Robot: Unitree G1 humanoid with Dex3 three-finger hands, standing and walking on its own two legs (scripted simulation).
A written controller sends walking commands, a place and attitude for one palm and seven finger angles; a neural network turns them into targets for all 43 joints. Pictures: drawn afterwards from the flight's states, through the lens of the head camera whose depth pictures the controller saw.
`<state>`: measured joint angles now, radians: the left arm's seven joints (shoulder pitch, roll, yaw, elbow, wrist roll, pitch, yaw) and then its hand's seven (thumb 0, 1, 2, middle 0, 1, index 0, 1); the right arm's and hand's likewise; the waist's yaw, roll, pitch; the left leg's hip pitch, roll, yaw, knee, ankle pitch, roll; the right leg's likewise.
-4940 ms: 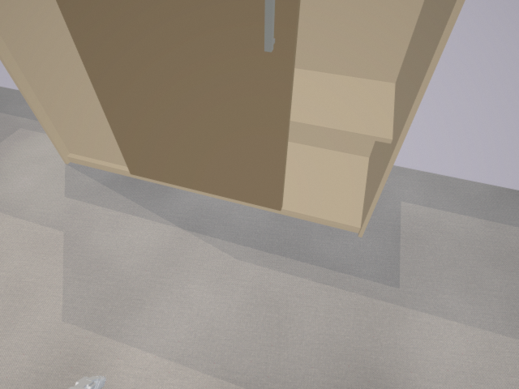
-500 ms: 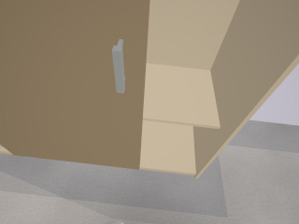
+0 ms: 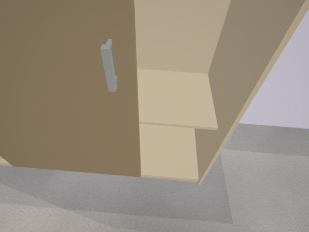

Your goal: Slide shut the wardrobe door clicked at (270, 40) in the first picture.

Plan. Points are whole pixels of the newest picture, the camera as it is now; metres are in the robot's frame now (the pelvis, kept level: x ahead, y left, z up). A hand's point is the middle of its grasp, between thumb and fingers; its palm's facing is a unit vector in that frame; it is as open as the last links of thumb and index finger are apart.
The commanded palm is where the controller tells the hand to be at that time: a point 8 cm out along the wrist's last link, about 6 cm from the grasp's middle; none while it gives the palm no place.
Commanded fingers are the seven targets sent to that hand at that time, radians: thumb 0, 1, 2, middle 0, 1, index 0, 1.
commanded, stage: come to a stop and stand still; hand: left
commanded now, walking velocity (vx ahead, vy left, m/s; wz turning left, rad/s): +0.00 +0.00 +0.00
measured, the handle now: (111, 66) +0.52 +0.16 +0.15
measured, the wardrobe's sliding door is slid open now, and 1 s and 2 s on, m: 0.38 0.38 0.38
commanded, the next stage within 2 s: look again from close up in 1.04 s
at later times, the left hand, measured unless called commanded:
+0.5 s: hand out of the picture -0.01 +0.19 -0.17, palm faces -0.01 -0.98 -0.18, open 7.4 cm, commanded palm none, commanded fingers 0.00 0.90 0.90 -0.20 -0.30 -0.20 -0.30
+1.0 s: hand out of the picture +0.01 +0.22 -0.17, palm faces -0.02 -0.98 -0.19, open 7.4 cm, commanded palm none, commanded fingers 0.00 0.90 0.90 -0.20 -0.30 -0.20 -0.30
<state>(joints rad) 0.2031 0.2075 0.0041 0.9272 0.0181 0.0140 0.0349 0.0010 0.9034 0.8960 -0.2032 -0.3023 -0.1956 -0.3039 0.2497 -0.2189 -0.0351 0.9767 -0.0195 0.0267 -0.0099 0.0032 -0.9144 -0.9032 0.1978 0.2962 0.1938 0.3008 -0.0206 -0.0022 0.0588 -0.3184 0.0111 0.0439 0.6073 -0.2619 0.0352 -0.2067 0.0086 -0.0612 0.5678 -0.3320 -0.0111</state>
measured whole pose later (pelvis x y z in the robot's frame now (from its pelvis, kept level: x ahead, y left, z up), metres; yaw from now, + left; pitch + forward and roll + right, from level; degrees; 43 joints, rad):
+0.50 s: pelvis +0.01 +0.02 +0.01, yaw +0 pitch -1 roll -1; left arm 0.32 0.18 -0.01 1.08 0.02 0.00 0.04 0.00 0.90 0.90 -0.20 -0.30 -0.19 -0.30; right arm 0.22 -0.17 0.00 1.09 0.00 0.00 -0.01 0.00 -0.92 -0.90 0.20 0.30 0.20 0.30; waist 0.00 -0.02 0.05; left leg -0.25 -0.02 0.07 0.48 -0.21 0.06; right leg -0.14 -0.02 -0.04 0.43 -0.27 0.02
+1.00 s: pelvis +0.02 +0.05 +0.01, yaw -1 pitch -1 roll +0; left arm 0.31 0.17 -0.01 1.11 0.02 0.00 0.04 0.00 0.90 0.90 -0.20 -0.30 -0.19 -0.30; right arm 0.25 -0.16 0.00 1.12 0.00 0.00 -0.02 0.00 -0.92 -0.90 0.20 0.30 0.20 0.30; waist 0.00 -0.02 0.04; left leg -0.20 -0.07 0.10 0.40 -0.19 0.10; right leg -0.12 -0.07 -0.01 0.40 -0.27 0.06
